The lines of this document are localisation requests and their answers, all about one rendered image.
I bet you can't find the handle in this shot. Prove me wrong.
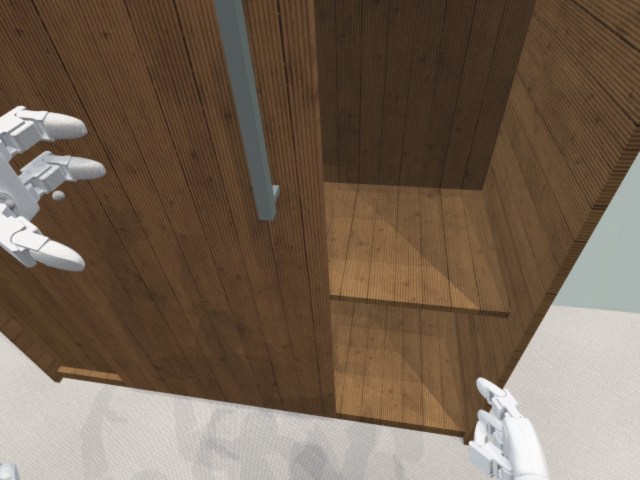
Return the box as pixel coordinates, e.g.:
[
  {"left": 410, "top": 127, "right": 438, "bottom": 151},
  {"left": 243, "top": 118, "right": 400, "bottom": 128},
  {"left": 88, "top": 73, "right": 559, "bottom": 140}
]
[{"left": 214, "top": 0, "right": 280, "bottom": 221}]

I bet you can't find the robot left hand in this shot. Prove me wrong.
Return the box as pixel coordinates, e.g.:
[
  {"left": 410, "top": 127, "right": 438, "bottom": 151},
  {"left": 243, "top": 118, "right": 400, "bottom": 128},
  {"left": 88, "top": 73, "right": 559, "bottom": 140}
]
[{"left": 0, "top": 106, "right": 106, "bottom": 271}]

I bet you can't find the robot right hand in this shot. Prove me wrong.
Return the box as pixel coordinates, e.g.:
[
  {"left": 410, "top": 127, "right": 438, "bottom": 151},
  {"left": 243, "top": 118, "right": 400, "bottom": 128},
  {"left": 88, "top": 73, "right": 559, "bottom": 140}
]
[{"left": 469, "top": 377, "right": 550, "bottom": 480}]

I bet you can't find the wardrobe door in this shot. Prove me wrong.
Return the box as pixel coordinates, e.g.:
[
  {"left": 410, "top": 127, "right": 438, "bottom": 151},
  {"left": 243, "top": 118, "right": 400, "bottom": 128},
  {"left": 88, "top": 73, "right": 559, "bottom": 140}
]
[
  {"left": 0, "top": 246, "right": 117, "bottom": 374},
  {"left": 0, "top": 0, "right": 336, "bottom": 418}
]

